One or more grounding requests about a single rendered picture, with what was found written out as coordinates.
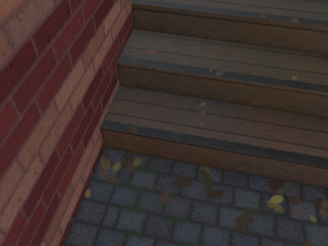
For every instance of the stairs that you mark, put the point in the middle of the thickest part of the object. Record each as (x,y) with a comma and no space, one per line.
(240,85)

